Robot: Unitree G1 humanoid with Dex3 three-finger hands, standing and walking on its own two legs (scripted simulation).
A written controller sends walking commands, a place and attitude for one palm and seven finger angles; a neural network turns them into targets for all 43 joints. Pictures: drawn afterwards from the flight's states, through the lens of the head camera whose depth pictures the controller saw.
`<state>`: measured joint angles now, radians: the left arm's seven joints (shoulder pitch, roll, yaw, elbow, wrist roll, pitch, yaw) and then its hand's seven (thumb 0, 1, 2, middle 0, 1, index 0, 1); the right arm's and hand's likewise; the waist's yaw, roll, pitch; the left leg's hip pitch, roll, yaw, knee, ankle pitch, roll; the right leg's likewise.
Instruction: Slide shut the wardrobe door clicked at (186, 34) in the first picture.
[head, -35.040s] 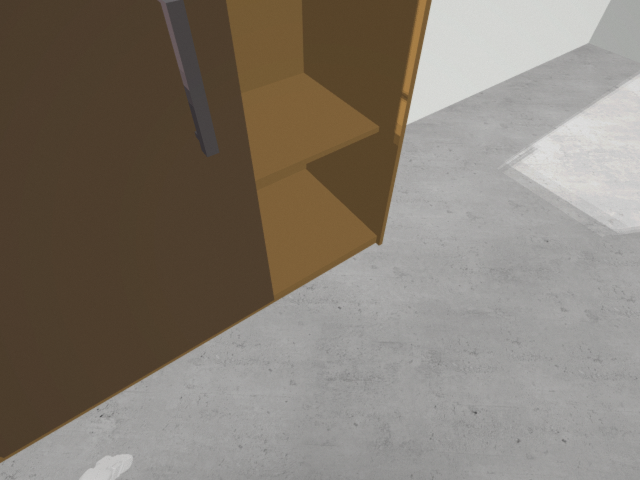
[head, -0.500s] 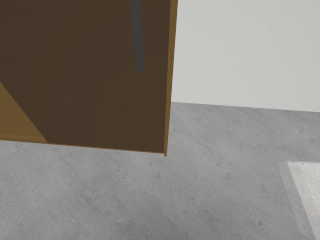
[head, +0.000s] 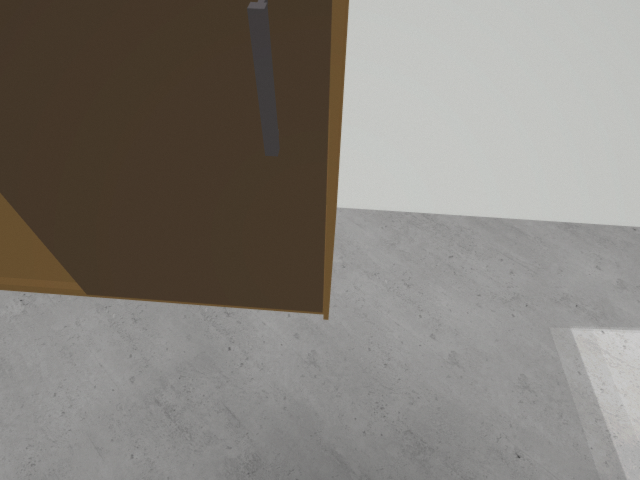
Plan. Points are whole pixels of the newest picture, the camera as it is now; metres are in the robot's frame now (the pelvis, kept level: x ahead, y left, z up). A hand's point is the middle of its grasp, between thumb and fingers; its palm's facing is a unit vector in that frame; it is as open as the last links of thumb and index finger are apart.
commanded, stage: look to check the result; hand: left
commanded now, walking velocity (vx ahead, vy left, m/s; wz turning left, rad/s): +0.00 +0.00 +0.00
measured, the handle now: (268, 83) +0.71 +0.13 +0.13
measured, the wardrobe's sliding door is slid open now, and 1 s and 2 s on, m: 0.00 0.00 0.00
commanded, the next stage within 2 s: stand and wait in 0.48 s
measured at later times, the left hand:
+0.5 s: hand out of the picture +0.10 +0.22 -0.16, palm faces -0.02 -0.94 -0.33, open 7.3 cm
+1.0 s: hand out of the picture +0.11 +0.20 -0.16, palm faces -0.02 -0.95 -0.32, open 7.3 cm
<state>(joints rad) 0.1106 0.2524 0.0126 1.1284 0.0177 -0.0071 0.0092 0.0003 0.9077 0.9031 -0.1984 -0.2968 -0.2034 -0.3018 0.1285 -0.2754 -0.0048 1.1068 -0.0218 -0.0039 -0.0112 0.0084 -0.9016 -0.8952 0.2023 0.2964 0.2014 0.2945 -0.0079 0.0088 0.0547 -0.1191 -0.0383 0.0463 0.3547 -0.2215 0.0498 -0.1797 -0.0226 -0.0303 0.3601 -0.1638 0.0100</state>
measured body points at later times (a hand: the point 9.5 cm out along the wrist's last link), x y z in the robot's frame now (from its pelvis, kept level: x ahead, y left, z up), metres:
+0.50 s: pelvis +0.02 -0.02 +0.00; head +0.04 -0.03 +0.45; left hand +0.10 +0.27 -0.13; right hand +0.09 -0.30 -0.14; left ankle -0.02 +0.08 -0.75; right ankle +0.02 -0.13 -0.75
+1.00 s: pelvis +0.02 -0.03 +0.00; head +0.04 -0.04 +0.45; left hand +0.11 +0.25 -0.13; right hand +0.08 -0.32 -0.14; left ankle -0.02 +0.08 -0.75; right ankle +0.02 -0.13 -0.75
